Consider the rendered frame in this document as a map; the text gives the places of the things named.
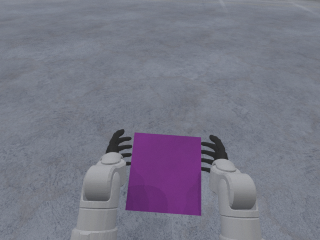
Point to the robot right forearm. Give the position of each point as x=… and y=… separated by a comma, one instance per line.
x=237, y=202

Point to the robot left forearm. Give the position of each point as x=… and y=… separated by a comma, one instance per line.
x=100, y=199

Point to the robot right hand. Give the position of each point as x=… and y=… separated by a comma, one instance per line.
x=219, y=153

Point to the carton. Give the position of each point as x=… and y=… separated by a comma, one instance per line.
x=165, y=174

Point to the robot left hand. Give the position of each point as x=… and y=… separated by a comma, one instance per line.
x=115, y=141

